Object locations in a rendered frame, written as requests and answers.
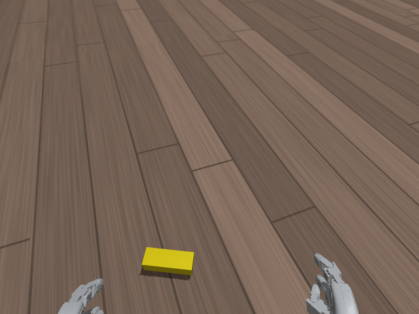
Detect left robot hand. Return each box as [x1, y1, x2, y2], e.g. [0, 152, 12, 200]
[57, 279, 104, 314]

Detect carton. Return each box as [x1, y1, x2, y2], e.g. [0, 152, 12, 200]
[142, 247, 194, 275]

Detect right robot hand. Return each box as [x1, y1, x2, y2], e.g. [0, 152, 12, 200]
[306, 253, 359, 314]

